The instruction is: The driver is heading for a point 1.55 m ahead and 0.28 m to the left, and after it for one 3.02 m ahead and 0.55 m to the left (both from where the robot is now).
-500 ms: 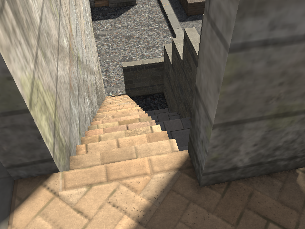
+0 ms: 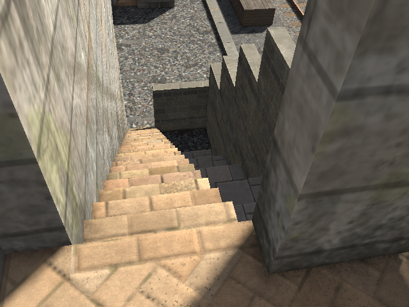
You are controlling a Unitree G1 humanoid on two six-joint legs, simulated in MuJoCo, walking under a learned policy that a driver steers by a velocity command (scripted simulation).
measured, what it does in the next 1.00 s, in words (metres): walks ahead: right foot, then left foot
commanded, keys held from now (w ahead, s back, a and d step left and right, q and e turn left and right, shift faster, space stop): w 1.00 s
